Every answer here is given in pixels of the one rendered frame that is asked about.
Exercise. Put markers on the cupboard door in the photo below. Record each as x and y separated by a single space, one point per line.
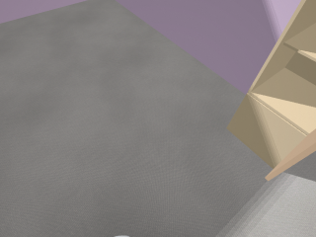
302 150

